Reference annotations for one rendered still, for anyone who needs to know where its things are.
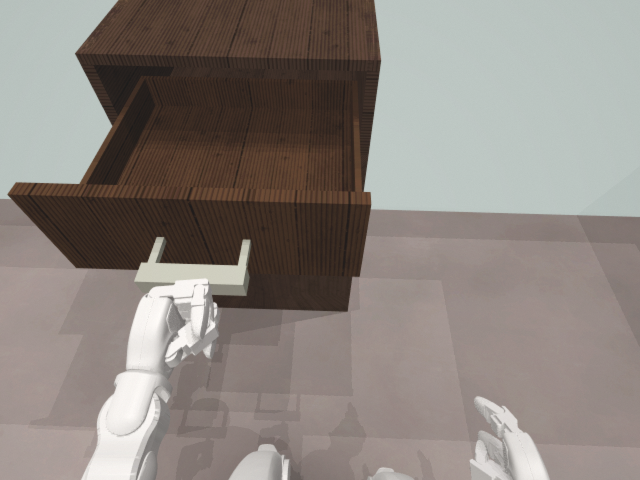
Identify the left robot forearm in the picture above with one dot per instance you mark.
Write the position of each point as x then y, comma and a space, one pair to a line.
130, 427

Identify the robot left shin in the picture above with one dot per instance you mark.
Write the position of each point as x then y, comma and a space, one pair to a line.
267, 447

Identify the handle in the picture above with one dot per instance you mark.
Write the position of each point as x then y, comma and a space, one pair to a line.
223, 279

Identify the drawer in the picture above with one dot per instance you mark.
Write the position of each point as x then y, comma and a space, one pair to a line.
206, 162

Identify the robot left thigh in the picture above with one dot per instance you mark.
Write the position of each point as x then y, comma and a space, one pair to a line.
262, 465

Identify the left robot hand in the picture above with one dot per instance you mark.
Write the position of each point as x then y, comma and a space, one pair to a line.
157, 322

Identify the cabinet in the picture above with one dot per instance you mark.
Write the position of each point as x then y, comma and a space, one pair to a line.
266, 39

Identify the right robot hand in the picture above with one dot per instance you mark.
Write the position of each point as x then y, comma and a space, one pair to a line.
516, 457

